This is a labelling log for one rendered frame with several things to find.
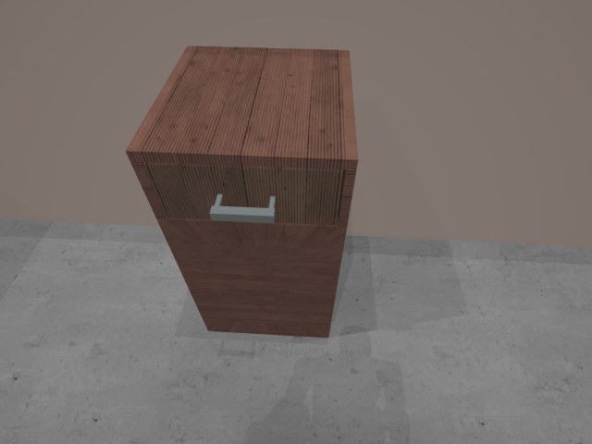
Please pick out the cabinet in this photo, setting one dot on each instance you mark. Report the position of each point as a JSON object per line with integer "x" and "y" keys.
{"x": 258, "y": 107}

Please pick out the handle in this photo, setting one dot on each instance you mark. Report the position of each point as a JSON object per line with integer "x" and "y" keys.
{"x": 243, "y": 214}

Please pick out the drawer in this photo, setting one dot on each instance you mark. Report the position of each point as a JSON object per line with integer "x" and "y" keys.
{"x": 303, "y": 195}

